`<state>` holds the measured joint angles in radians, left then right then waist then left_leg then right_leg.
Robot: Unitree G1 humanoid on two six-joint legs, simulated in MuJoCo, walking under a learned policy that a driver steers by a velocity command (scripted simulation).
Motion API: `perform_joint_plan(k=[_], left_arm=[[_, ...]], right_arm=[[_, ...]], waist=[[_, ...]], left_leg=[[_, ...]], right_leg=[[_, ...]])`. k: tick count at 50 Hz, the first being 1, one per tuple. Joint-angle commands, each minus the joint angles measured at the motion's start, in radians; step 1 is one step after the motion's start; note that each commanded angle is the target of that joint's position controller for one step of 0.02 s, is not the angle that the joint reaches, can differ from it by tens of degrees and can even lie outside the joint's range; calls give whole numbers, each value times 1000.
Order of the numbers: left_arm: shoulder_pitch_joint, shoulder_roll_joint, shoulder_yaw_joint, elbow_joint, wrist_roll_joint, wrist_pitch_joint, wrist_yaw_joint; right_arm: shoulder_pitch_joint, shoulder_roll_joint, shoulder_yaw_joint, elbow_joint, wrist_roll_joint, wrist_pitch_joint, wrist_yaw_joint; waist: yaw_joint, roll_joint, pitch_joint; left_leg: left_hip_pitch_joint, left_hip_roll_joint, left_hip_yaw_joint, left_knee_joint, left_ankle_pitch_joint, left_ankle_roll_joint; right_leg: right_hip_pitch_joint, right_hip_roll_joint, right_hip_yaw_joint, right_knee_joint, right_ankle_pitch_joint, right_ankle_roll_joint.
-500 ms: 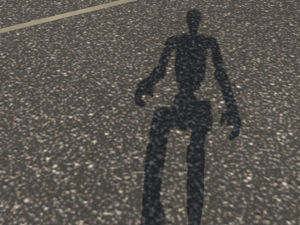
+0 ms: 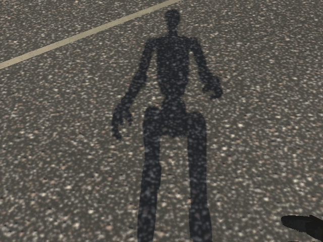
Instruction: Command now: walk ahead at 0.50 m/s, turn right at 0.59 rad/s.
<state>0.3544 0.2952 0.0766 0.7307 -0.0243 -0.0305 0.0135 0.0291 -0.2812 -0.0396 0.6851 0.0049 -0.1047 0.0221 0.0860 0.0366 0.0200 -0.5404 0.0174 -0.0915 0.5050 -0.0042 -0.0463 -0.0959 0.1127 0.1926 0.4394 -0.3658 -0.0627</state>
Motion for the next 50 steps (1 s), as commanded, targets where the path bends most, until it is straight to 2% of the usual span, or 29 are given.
perform_joint_plan(k=[1, 2, 3, 4, 5, 6, 7, 8, 9, 11, 14, 19, 22, 24, 26, 27, 28, 29, 30, 31, 32, 33, 34, 35, 37, 39, 42, 45, 50], left_arm=[[-31, 129, 34, -60, 3, -4, 5], [-33, 78, 15, -72, 10, -7, 1], [62, 12, -5, -93, 5, -13, 1], [114, 47, -9, -110, -14, -21, 2], [53, 139, 14, -92, -19, -17, 3], [-33, 160, 21, -105, -8, -10, 2], [-72, 148, 22, -115, 3, -7, 1], [-85, 133, 26, -120, 5, -3, -3], [-73, 112, 24, -121, -1, 2, -8], [-78, 74, 16, -129, -4, 12, -12], [-128, 57, 10, -151, 2, 15, -14], [-259, 31, -4, -177, 2, 0, -44], [-333, 29, -8, -209, -2, -1, -62], [-351, 36, -5, -227, 1, -1, -68], [-280, 74, 16, -220, 11, 1, -66], [-144, 111, 39, -183, 13, 3, -61], [20, 167, 68, -133, 10, 9, -45], [101, 287, 89, -114, 11, 10, -28], [109, 259, 71, -134, 6, -2, -32], [69, 194, 48, -123, 15, -14, -41], [16, 169, 39, -117, 13, -21, -43], [-51, 136, 28, -113, 13, -24, -42], [-99, 99, 15, -118, 21, -30, -42], [-124, 87, 11, -120, 29, -36, -41], [-131, 92, 14, -99, 30, -56, -38], [-118, 104, 18, -71, 38, -70, -32], [-99, 104, 16, -41, 43, -73, -20], [-84, 122, 19, -17, 38, -74, -13], [-31, 140, 30, 39, 19, -46, -4]], right_arm=[[69, -147, -58, -45, 3, -29, -3], [185, -183, -73, -30, -14, -35, -10], [313, -265, -92, -17, -35, -31, -18], [361, -259, -95, 14, -15, -17, -7], [306, -168, -71, -7, -3, -12, -9], [260, -133, -60, -13, -6, -3, -14], [216, -112, -51, -11, -12, 3, -16], [191, -90, -43, -4, -17, 4, -18], [180, -85, -41, 2, -19, 1, -20], [183, -92, -46, 18, -12, -8, -19], [199, -130, -59, 45, -14, -11, -21], [222, -165, -65, 76, -6, 6, -27], [263, -191, -73, 101, 8, 21, -27], [286, -207, -77, 119, 22, 32, -24], [283, -238, -84, 128, 32, 42, -26], [271, -237, -80, 131, 35, 48, -28], [281, -202, -64, 130, 23, 45, -32], [346, -89, -22, 79, -19, 29, -22], [348, -97, -13, 91, -4, 1, -13], [239, -176, -39, 65, 42, -11, -4], [184, -162, -32, 46, 48, -18, -4], [172, -152, -32, 55, 26, -18, -11], [197, -153, -37, 70, 16, -7, -13], [235, -142, -36, 87, 17, 8, -9], [268, -110, -32, 108, 18, 34, -10], [220, -96, -29, 97, 16, 48, -16], [152, -82, -27, 80, 17, 44, -11], [71, -59, -17, 55, 17, 36, 5], [-17, -55, -11, -7, 13, 33, 38]], waist=[[-103, -162, -59], [-160, -120, -161], [-157, 90, -315], [-141, 313, -352], [-163, 166, -214], [-167, 89, -116], [-147, 49, -53], [-126, 61, -19], [-110, 84, -7], [-104, 84, 0], [-108, 42, 5], [-154, 23, 34], [-175, 20, 63], [-163, 23, 67], [-100, 54, 4], [-15, 43, -71], [62, 13, -156], [20, -229, -275], [20, -232, -448], [44, -146, -324], [17, -137, -196], [-23, -89, -122], [-62, -105, -89], [-88, -122, -84], [-109, -109, -68], [-102, -93, -22], [-75, -88, 13], [-40, -84, 44], [-10, -73, 76]], left_leg=[[248, -14, 28, -60, -53, 54], [458, 76, -42, -46, -75, 105], [814, 302, -369, -72, -198, 226], [899, 423, -732, -184, -487, 313], [791, 386, -646, -221, -620, 276], [669, 345, -484, -224, -535, 235], [555, 300, -364, -244, -407, 221], [482, 265, -276, -267, -314, 211], [432, 242, -205, -292, -258, 204], [405, 234, -113, -330, -169, 220], [436, 252, -20, -355, -47, 242], [478, 225, 156, -354, 50, 206], [546, 250, 200, -341, 76, 191], [590, 271, 214, -299, 212, 185], [620, 273, 244, -153, 553, 171], [584, 249, 277, 12, 649, 149], [421, 210, 297, 230, 538, 115], [-13, 82, 297, 630, -151, 49], [-135, -20, 83, 828, -596, 37], [-228, 34, 25, 869, -534, 48], [-240, 75, 42, 815, -456, 63], [-205, 112, 48, 737, -383, 61], [-138, 140, 40, 685, -331, 57], [-80, 150, 35, 669, -292, 50], [-57, 151, 39, 635, -239, 30], [-112, 148, 21, 560, -153, 13], [-145, 118, 0, 387, 26, 11], [-118, 90, 43, 223, 145, 25], [-184, 66, 82, 100, 46, 79]], right_leg=[[-69, -216, 216, 34, 296, -100], [-135, -162, 163, 224, 278, -65], [-407, -32, 26, 559, 10, 7], [-643, -37, -21, 777, -247, 33], [-711, -98, 1, 866, -164, 44], [-711, -131, -41, 875, -84, 48], [-679, -160, -55, 838, -25, 52], [-647, -189, -55, 794, 15, 52], [-604, -207, -66, 768, 38, 52], [-598, -219, -87, 728, 71, 60], [-645, -231, -87, 620, 168, 77], [-591, -215, -160, 346, 384, 66], [-576, -203, -200, 245, 364, 41], [-536, -175, -222, 198, 276, 9], [-387, -108, -267, 166, 176, -36], [-194, -67, -286, 103, 223, -68], [89, -74, -239, 91, 283, -99], [481, -350, 224, 85, 224, -238], [536, -496, 607, -83, 139, -341], [450, -462, 458, -112, 144, -283], [300, -417, 307, -117, 203, -244], [161, -373, 202, -134, 276, -211], [59, -343, 123, -165, 349, -194], [-5, -332, 84, -202, 361, -192], [-65, -331, 13, -257, 408, -201], [-80, -328, -58, -294, 421, -191], [-52, -307, -163, -313, 416, -151], [-24, -313, -233, -336, 401, -124], [177, -377, -281, -261, 524, -99]])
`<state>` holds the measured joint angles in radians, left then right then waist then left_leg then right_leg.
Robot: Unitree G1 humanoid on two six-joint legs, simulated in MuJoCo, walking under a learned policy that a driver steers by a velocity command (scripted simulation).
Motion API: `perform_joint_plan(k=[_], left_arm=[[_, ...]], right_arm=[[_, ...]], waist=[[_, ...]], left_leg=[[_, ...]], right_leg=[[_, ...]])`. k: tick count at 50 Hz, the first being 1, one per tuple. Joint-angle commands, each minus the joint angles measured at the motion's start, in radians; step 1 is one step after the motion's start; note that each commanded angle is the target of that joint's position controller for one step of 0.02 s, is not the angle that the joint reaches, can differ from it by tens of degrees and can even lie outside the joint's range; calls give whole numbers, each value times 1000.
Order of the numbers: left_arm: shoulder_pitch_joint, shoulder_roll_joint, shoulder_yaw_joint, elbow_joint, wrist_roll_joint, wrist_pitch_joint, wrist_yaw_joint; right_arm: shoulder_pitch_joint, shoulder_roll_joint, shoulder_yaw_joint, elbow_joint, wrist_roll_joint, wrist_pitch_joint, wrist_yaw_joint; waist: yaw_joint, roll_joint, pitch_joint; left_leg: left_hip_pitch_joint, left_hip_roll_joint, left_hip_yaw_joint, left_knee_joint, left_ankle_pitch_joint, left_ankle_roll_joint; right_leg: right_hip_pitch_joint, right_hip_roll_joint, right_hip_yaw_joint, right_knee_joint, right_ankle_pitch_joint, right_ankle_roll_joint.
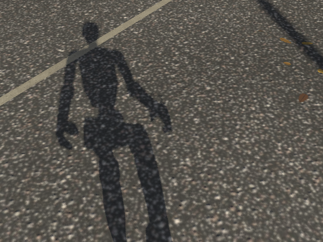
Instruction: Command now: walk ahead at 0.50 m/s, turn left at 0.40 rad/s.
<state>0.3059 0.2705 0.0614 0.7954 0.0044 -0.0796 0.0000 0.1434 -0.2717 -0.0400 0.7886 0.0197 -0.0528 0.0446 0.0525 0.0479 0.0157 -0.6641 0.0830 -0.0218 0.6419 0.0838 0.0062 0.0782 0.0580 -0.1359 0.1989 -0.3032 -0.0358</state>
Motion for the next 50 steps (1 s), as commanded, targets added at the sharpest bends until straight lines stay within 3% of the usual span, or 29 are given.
perform_joint_plan(k=[1, 3, 5, 6, 7, 8, 9, 10, 11, 16, 19, 22, 26, 27, 28, 29, 30, 31, 32, 34, 37, 41, 43, 44, 45, 46, 47, 48, 50], left_arm=[[11, 174, 49, -23, -13, 12, 13], [-13, 206, 57, -28, -15, 29, 25], [-29, 200, 50, -38, -15, 43, 39], [54, 120, 22, -78, 9, 26, 36], [69, 58, -8, -92, 15, -11, 16], [-35, 142, 12, -108, -25, -43, -4], [-107, 150, 10, -135, -43, -59, -9], [-130, 143, 10, -137, -23, -64, -2], [-125, 160, 22, -131, 2, -55, 8], [-86, 98, 8, -131, 14, 3, 26], [-160, 85, -1, -141, 9, 9, 22], [-236, 99, 2, -160, -1, 10, 10], [-181, 138, 25, -151, 6, -8, 3], [-148, 166, 32, -149, 18, -16, 9], [-124, 221, 39, -161, 36, -11, 22], [-83, 224, 44, -134, 47, 10, 21], [-114, 167, 32, -157, 20, 17, 18], [-135, 121, 19, -166, 16, 26, 19], [-165, 107, 10, -170, 17, 35, 17], [-210, 121, 8, -163, 16, 51, 19], [-218, 116, 10, -146, 17, 61, 20], [-188, 143, 17, -118, 1, 71, 16], [-199, 138, 11, -108, -10, 77, 13], [-160, 123, 5, -88, -14, 75, 11], [-137, 99, -4, -80, -4, 68, 6], [-109, 43, -17, -88, 17, 59, 2], [-163, 58, -16, -86, 29, 57, 4], [-186, 68, -13, -81, 28, 57, 4], [-171, 86, -7, -55, 25, 60, 11]], right_arm=[[-129, -71, -13, -121, -2, -18, 22], [-64, -106, -31, -127, -4, -12, 26], [197, -197, -81, -75, -2, -5, 10], [312, -314, -116, -65, -2, 2, -10], [286, -305, -103, -84, 9, -6, -6], [288, -231, -82, -89, 1, -10, -7], [232, -200, -73, -100, -6, -13, -11], [157, -181, -67, -115, -7, -14, -13], [104, -152, -58, -133, -14, -12, -18], [64, -194, -72, -150, -16, 4, -48], [79, -194, -75, -141, 3, 37, -69], [104, -187, -74, -136, 2, 63, -81], [49, -163, -68, -163, -1, 72, -86], [52, -128, -57, -176, -7, 68, -83], [120, -69, -39, -186, -27, 62, -81], [243, -89, -37, -189, -10, 63, -77], [263, -180, -59, -150, -11, 69, -77], [182, -212, -71, -145, -6, 85, -80], [147, -197, -72, -142, -4, 102, -86], [116, -151, -61, -156, -7, 116, -87], [120, -86, -37, -153, -12, 107, -82], [91, -94, -31, -149, -16, 99, -69], [127, -88, -32, -124, -19, 97, -60], [120, -99, -33, -125, -28, 96, -58], [114, -143, -37, -140, -43, 96, -61], [67, -194, -46, -142, -50, 97, -64], [23, -112, -24, -151, -54, 87, -56], [1, -71, -11, -149, -61, 75, -52], [28, -89, -15, -129, -56, 54, -50]], waist=[[14, -93, 73], [-34, -132, 3], [-178, -102, -147], [-168, 100, -279], [-124, 192, -402], [-181, 102, -356], [-166, 48, -220], [-118, -39, -120], [-80, -48, -83], [-23, -2, -85], [-54, 42, -132], [-85, 62, -135], [-30, 88, -113], [-21, 51, -147], [-57, -141, -223], [-106, -376, -296], [-89, -257, -264], [-61, -175, -206], [-61, -130, -166], [-74, -154, -97], [-73, -203, -117], [-42, -226, -149], [-73, -208, -128], [-73, -188, -110], [-58, -106, -107], [6, 105, -88], [-20, 120, -57], [-20, 98, -27], [-30, 90, -7]], left_leg=[[-49, -13, 32, -46, -97, 42], [73, -78, 100, -35, -213, 81], [463, -145, 96, -91, -182, 147], [852, 90, -303, -95, -199, 288], [1058, 250, -805, -280, -339, 434], [1045, 231, -736, -330, -411, 378], [906, 201, -591, -330, -292, 336], [739, 161, -468, -323, -78, 308], [616, 133, -374, -321, 131, 291], [391, 38, -198, -321, 467, 269], [376, -15, -171, -279, 354, 202], [420, -4, -251, -234, 195, 173], [473, -14, -382, -105, 26, 130], [434, -63, -359, -4, -81, 92], [291, -168, -243, 224, -489, 37], [111, -231, -153, 419, -831, -12], [77, -165, -167, 550, -778, -48], [61, -144, -146, 612, -704, -68], [71, -133, -130, 616, -657, -81], [134, -113, -101, 544, -589, -90], [249, -105, -35, 320, -570, -93], [365, -85, -6, 59, -465, -67], [475, -100, 25, -146, -315, -31], [532, -93, 7, -227, -262, -2], [586, 4, -109, -258, -213, 43], [482, 106, -223, -281, -270, 115], [346, 112, -240, -329, -428, 139], [319, 66, -204, -333, -512, 104], [315, 22, -162, -319, -493, 54]], right_leg=[[33, -330, 36, 19, 561, -115], [63, -325, 4, 169, 921, -86], [-79, -261, -44, 554, 981, -27], [-452, -156, -48, 938, 519, 37], [-742, 36, 145, 1187, -270, 69], [-852, -34, 269, 1229, -237, 40], [-873, -73, 248, 1176, -165, 23], [-838, -110, 232, 1084, -113, 27], [-761, -138, 224, 1018, -90, 39], [-621, -95, 176, 757, 27, 118], [-538, -45, 173, 554, 231, 131], [-520, -18, 200, 423, 279, 128], [-432, -29, 232, 229, 302, 75], [-308, -115, 277, 187, 451, 33], [-99, -327, 459, 228, 818, -61], [26, -517, 762, 197, 822, -252], [-23, -488, 772, 179, 642, -264], [-81, -415, 631, 190, 535, -219], [-155, -357, 541, 173, 450, -187], [-293, -291, 432, 127, 367, -172], [-311, -248, 333, 120, 411, -177], [-277, -279, 349, 139, 357, -196], [-333, -259, 330, 159, 243, -162], [-382, -235, 316, 165, 163, -113], [-448, -196, 276, 225, 70, -42], [-442, -83, 147, 285, -33, 34], [-337, -83, 153, 280, 9, 65], [-300, -87, 162, 262, 82, 73], [-272, -95, 166, 261, 139, 70]])
Over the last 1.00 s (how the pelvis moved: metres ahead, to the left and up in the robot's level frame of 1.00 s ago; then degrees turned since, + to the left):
0.52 -0.12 0.00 -14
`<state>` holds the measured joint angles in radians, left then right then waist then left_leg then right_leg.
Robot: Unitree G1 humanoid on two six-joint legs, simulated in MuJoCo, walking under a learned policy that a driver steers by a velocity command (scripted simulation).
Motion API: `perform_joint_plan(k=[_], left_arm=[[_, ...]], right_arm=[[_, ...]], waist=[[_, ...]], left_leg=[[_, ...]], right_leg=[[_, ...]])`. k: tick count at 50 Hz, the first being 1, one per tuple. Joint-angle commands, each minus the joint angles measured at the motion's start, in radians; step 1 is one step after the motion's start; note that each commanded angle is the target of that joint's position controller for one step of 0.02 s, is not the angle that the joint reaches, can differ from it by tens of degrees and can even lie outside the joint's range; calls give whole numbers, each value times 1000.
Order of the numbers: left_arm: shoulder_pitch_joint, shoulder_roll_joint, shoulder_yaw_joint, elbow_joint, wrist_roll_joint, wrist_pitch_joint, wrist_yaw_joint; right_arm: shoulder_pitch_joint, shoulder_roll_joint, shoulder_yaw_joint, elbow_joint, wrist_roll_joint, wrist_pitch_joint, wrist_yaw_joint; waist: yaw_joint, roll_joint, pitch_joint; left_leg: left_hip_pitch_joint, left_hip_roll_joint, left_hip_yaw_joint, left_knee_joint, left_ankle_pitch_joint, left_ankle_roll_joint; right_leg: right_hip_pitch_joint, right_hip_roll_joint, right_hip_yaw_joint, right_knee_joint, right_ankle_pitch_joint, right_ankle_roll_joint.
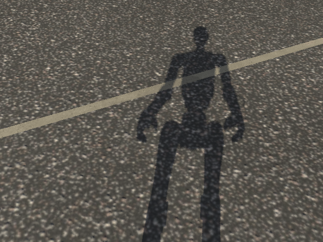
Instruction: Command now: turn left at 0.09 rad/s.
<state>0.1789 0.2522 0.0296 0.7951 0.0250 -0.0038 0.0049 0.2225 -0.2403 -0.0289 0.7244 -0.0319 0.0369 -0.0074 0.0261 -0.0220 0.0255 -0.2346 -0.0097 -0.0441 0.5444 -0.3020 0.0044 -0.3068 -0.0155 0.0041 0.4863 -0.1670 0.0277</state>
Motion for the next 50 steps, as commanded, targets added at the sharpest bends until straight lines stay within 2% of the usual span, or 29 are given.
perform_joint_plan(k=[1, 5, 7, 10, 12, 14, 16, 17, 18, 19, 20, 21, 22, 25, 28, 31, 34, 37, 39, 40, 41, 42, 43, 44, 45, 46, 47, 48, 50], left_arm=[[-34, 112, 28, -45, -1, -15, 7], [-19, 100, 27, -1, -8, -19, 9], [-14, 90, 26, 24, -15, -17, 11], [-80, 101, 32, 0, -36, -37, 7], [-104, 104, 35, -14, -49, -66, -7], [-86, 102, 33, -5, -57, -91, -26], [22, 101, 38, 54, -54, -101, -37], [108, 119, 49, 97, -44, -97, -37], [212, 170, 65, 121, -43, -96, -31], [309, 288, 94, 138, -43, -95, -31], [306, 236, 75, 128, -36, -100, -32], [244, 191, 59, 112, -35, -105, -28], [199, 169, 53, 94, -32, -107, -25], [163, 121, 29, 88, -25, -97, -24], [187, 148, 30, 99, -28, -87, -16], [194, 171, 31, 105, -28, -80, -2], [245, 180, 33, 125, -37, -78, 3], [259, 182, 39, 143, -46, -71, 4], [254, 196, 46, 144, -47, -63, 6], [243, 211, 52, 141, -45, -58, 7], [225, 206, 50, 135, -39, -50, 8], [212, 176, 36, 111, -24, -50, 8], [372, 10, -8, 94, -24, -65, -1], [339, 102, 12, 118, -55, -83, -8], [222, 182, 39, 74, -83, -90, -8], [159, 176, 40, 55, -81, -92, -2], [136, 157, 43, 53, -64, -86, 4], [166, 137, 47, 62, -58, -72, 7], [201, 87, 43, 69, -60, -42, 8]], right_arm=[[-35, -121, -24, -56, 1, -44, 1], [4, -116, -21, -34, 13, -50, -8], [36, -125, -27, -19, 18, -43, -13], [83, -202, -53, -13, 36, -38, -18], [107, -194, -55, 1, 41, -56, -22], [91, -177, -54, 3, 50, -69, -19], [19, -180, -56, -9, 61, -66, -11], [7, -165, -54, -13, 55, -65, -9], [-25, -118, -40, -31, 46, -70, -8], [-24, -72, -28, -75, 41, -86, -12], [-20, -125, -42, -75, 53, -103, -17], [2, -147, -50, -64, 72, -117, -10], [5, -142, -49, -51, 74, -124, -4], [-30, -127, -55, -51, 50, -127, 12], [-81, -90, -45, -70, 44, -116, 23], [-187, -60, -28, -107, 48, -120, 28], [-274, -63, -23, -132, 55, -126, 40], [-310, -84, -27, -152, 59, -133, 52], [-273, -117, -41, -149, 53, -137, 52], [-200, -143, -54, -133, 50, -137, 47], [-44, -181, -76, -88, 52, -135, 37], [149, -229, -93, -46, 41, -130, 23], [218, -322, -110, -21, 22, -128, 23], [226, -217, -85, -19, 26, -125, 24], [134, -175, -69, -19, 33, -128, 20], [59, -149, -60, -20, 36, -131, 18], [8, -118, -53, -12, 30, -139, 22], [-26, -97, -48, -5, 20, -150, 26], [-54, -86, -51, 15, 21, -164, 30]], waist=[[-2, 143, -7], [-11, 77, -12], [-26, 85, -22], [-73, 176, 87], [-79, 198, 119], [-60, 176, 99], [11, 141, 37], [44, 124, -6], [90, 32, -36], [103, -258, -76], [105, -220, -68], [67, -136, -8], [48, -89, 9], [24, -69, 35], [26, -50, 38], [47, -48, 63], [72, -52, 93], [51, -54, 105], [7, -64, 62], [-39, -83, 5], [-124, -77, -94], [-203, -39, -237], [-119, 253, -427], [-154, 241, -458], [-142, 186, -241], [-110, 125, -140], [-78, 93, -74], [-38, 117, -57], [-6, 112, -33]], left_leg=[[-109, 108, -132, -211, -61, 46], [-61, 89, -106, -172, 57, 45], [-44, 83, -118, -203, -138, 67], [0, 226, -343, -335, -438, 181], [66, 297, -427, -353, -353, 229], [129, 296, -384, -326, -208, 224], [24, 216, -247, -271, -60, 172], [-57, 170, -187, -205, 2, 143], [-159, 91, -84, -16, 59, 87], [-371, -47, 55, 318, -68, 6], [-506, -41, -36, 523, -274, -3], [-570, 15, -76, 610, -214, 20], [-590, 54, -61, 618, -122, 36], [-543, 112, -17, 525, 56, 36], [-529, 109, 32, 404, 135, -3], [-455, 89, 61, 186, 274, -20], [-385, 62, 78, 53, 372, -15], [-385, 57, 53, -14, 354, 24], [-302, 29, 54, -31, 288, 53], [-195, 0, 71, -29, 252, 72], [15, -20, 90, -48, 262, 99], [350, 109, -37, 9, 248, 148], [721, 397, -514, -66, 26, 299], [667, 429, -717, -235, -154, 309], [505, 393, -552, -269, -180, 249], [349, 357, -413, -296, -95, 217], [218, 318, -304, -330, 12, 198], [134, 283, -209, -362, 81, 182], [47, 266, -110, -415, 145, 188]], right_leg=[[112, -29, 36, -35, 17, 0], [115, -33, 38, -43, 58, -3], [92, 7, -11, 4, -72, 0], [-148, 38, -53, 173, -230, -27], [-254, -16, 0, 248, -271, -68], [-252, -39, 7, 185, -289, -102], [33, 9, -52, -3, -73, -105], [201, 30, -50, -2, -4, -93], [329, -67, 97, -71, -84, -127], [489, -269, 479, -207, -184, -254], [512, -356, 665, -276, -235, -324], [486, -347, 590, -268, -246, -307], [463, -308, 501, -272, -240, -277], [376, -227, 299, -314, 9, -222], [339, -196, 186, -337, 217, -228], [266, -163, 103, -365, 249, -214], [247, -177, 82, -390, 208, -215], [337, -224, 79, -354, 276, -201], [388, -238, 92, -261, 495, -182], [397, -232, 91, -169, 669, -173], [352, -189, 65, 8, 759, -148], [140, -145, 57, 274, 544, -118], [-238, 41, 29, 676, -175, -55], [-335, 44, 153, 820, -391, -57], [-416, -10, 137, 856, -323, -66], [-400, -62, 106, 822, -231, -69], [-360, -92, 101, 771, -173, -66], [-291, -122, 112, 734, -129, -65], [-237, -136, 106, 704, -109, -57]])
Over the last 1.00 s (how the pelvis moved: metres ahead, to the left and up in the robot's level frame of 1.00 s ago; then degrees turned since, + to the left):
0.33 0.06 0.00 26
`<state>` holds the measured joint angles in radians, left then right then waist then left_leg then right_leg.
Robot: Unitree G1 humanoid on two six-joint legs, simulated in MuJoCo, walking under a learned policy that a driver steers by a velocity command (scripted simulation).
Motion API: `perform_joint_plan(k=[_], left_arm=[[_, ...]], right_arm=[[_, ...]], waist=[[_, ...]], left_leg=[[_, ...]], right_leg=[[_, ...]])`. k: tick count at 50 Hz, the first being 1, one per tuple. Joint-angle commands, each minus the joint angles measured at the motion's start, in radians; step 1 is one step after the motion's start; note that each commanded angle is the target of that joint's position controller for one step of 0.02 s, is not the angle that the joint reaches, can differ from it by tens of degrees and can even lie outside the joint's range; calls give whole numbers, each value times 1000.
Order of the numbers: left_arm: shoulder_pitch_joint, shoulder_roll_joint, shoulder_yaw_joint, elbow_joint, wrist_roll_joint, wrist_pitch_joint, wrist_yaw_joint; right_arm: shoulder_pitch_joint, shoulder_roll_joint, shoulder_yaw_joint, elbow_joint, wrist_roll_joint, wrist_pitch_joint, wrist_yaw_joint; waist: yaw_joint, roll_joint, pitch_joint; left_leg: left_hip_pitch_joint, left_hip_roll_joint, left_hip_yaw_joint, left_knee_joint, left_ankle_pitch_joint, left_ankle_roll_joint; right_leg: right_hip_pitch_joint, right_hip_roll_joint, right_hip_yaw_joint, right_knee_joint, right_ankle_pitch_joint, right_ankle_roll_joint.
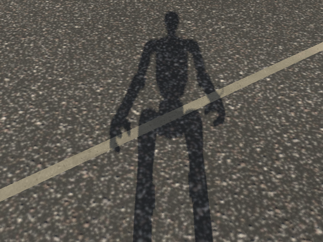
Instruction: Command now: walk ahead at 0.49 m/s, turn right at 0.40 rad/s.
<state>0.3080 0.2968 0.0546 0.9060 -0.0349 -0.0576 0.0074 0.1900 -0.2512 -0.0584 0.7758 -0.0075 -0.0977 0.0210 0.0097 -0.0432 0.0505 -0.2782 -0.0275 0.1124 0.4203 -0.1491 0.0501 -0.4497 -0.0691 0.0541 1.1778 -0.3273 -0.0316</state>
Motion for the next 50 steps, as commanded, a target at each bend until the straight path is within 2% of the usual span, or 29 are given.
perform_joint_plan(k=[1, 4, 8, 11, 14, 16, 17, 18, 19, 20, 21, 22, 23, 24, 25, 26, 29, 34, 36, 38, 41, 42, 43, 44, 45, 46, 47, 48, 50], left_arm=[[59, 34, 19, -53, 2, 24, 7], [-19, 39, 23, -97, 11, 35, 6], [-141, 22, 13, -138, 15, 17, -24], [-252, 9, 2, -188, 16, 14, -44], [-311, 21, 3, -239, 14, 15, -61], [-283, 49, 17, -257, 14, 19, -68], [-218, 76, 33, -251, 12, 22, -68], [-85, 118, 59, -223, 8, 24, -63], [96, 192, 98, -176, 6, 30, -46], [133, 318, 125, -166, -1, 34, -28], [137, 289, 107, -210, 12, 15, -35], [116, 208, 83, -203, 22, 1, -41], [66, 174, 74, -205, 18, -8, -41], [-13, 139, 64, -219, 16, -9, -38], [-66, 104, 51, -239, 24, -10, -34], [-86, 98, 47, -253, 32, -10, -30], [-65, 134, 57, -252, 24, -15, -12], [4, 156, 65, -234, 15, -3, 9], [39, 159, 67, -220, 11, 1, 9], [54, 146, 65, -213, 7, 6, 13], [33, 138, 65, -216, 15, 15, 18], [35, 107, 54, -217, 20, 17, 16], [47, 51, 32, -226, 31, 15, 11], [191, -14, 13, -241, 9, 5, 11], [220, 50, 16, -223, -7, -2, 13], [118, 124, 33, -225, -10, -2, 12], [25, 132, 34, -244, 4, -2, 13], [-37, 121, 33, -263, 21, -6, 12], [-37, 90, 32, -267, 23, -8, 3]], right_arm=[[-26, -84, -24, -24, -2, -35, 2], [-7, -121, -37, 5, -9, -38, -11], [23, -156, -43, 25, -5, -25, -28], [86, -182, -51, 50, 6, -6, -33], [123, -201, -59, 69, 22, 22, -33], [105, -227, -66, 64, 29, 38, -36], [92, -240, -69, 58, 32, 47, -39], [74, -243, -68, 52, 36, 56, -42], [74, -223, -57, 41, 29, 54, -47], [145, -85, -15, -12, -13, 33, -37], [113, -93, -2, -31, 9, -12, -25], [-13, -167, -22, -61, 52, -39, -13], [-39, -160, -17, -70, 53, -53, -13], [-32, -158, -20, -54, 28, -57, -21], [-18, -171, -29, -44, 11, -47, -25], [-3, -171, -32, -43, 6, -33, -22], [-21, -130, -24, -57, -8, -6, -23], [-210, -90, -2, -111, 3, -10, -13], [-250, -106, -5, -128, 15, -16, -5], [-251, -136, -14, -134, 18, -24, 2], [-160, -167, -31, -112, 18, -38, 7], [-70, -185, -43, -84, 8, -43, 3], [57, -223, -54, -68, -10, -48, -1], [175, -319, -78, -35, -26, -38, -1], [204, -258, -68, -12, 7, -33, 11], [146, -183, -48, -28, 18, -28, 10], [94, -156, -37, -38, 9, -20, 7], [58, -137, -29, -33, 1, -15, 6], [41, -111, -17, -23, -7, -17, 2]], waist=[[19, 125, -35], [15, 99, 5], [-27, 71, 26], [-75, 51, 55], [-85, 63, 64], [-47, 99, 16], [-5, 120, -35], [74, 118, -107], [159, 75, -201], [79, -186, -271], [88, -141, -441], [126, -54, -332], [93, -22, -222], [43, 36, -157], [5, 25, -122], [-17, 8, -114], [-28, 18, -88], [45, -36, -41], [61, -46, -37], [54, -55, -41], [-2, -92, -57], [-42, -86, -103], [-95, -18, -226], [-53, 282, -355], [-65, 347, -346], [-87, 222, -204], [-84, 139, -132], [-70, 109, -68], [-31, 145, -56]], left_leg=[[65, 287, -224, -310, 21, 146], [81, 286, -131, -336, 78, 153], [130, 258, 2, -338, 146, 127], [230, 287, 44, -319, 173, 121], [360, 320, 69, -249, 277, 104], [403, 325, 98, -132, 587, 81], [405, 319, 111, -18, 759, 68], [360, 292, 136, 168, 835, 43], [181, 252, 146, 433, 688, -1], [-271, 94, 123, 809, -116, -74], [-451, -23, -142, 983, -467, -76], [-556, 37, -205, 993, -381, -49], [-557, 83, -196, 916, -289, -28], [-491, 124, -195, 822, -225, -30], [-413, 148, -198, 755, -181, -37], [-359, 154, -198, 724, -155, -48], [-332, 137, -168, 585, -78, -99], [-250, 60, -150, 196, 223, -123], [-218, 44, -164, 137, 254, -117], [-208, 44, -194, 87, 222, -99], [-118, 43, -181, 56, 111, -53], [10, 40, -160, 29, 108, -25], [232, 158, -268, 48, 67, 30], [572, 372, -709, -32, -129, 196], [610, 433, -960, -134, -391, 240], [500, 396, -837, -153, -433, 200], [384, 352, -686, -149, -335, 167], [274, 311, -585, -167, -209, 161], [182, 257, -468, -202, -50, 150]], right_leg=[[-111, -88, 58, -6, 66, 8], [-209, -92, 76, -115, 199, 24], [-201, -71, 6, -359, 393, 25], [-231, -60, -42, -473, 399, 10], [-265, -39, -80, -535, 295, -20], [-175, 17, -135, -546, 189, -55], [-77, 60, -166, -541, 137, -78], [103, 109, -184, -582, 148, -110], [403, 111, -114, -629, 191, -155], [749, -152, 386, -675, 94, -311], [881, -283, 817, -858, -42, -428], [832, -255, 687, -899, 2, -357], [694, -213, 538, -892, 80, -317], [544, -167, 426, -893, 179, -280], [432, -132, 350, -913, 278, -264], [365, -115, 325, -936, 326, -263], [260, -82, 239, -963, 444, -269], [186, -13, 177, -951, 283, -196], [203, -34, 221, -930, 230, -185], [264, -60, 281, -873, 193, -172], [319, -83, 336, -772, 241, -145], [313, -41, 310, -681, 314, -121], [237, 16, 246, -446, 256, -86], [-98, 168, 115, -90, -62, -4], [-280, 144, 136, 80, -255, 10], [-337, 99, 152, 139, -174, 9], [-321, 62, 111, 127, -101, 7], [-304, 36, 97, 67, -52, 4], [-223, -8, 76, -32, 4, 0]])
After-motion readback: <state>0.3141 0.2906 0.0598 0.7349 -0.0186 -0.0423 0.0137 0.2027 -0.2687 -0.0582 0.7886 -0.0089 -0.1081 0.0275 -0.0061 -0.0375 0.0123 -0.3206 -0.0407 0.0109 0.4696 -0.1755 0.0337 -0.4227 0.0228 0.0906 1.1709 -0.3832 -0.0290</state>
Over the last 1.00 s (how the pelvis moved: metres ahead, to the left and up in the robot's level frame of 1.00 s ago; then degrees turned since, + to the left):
0.39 0.02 0.00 -6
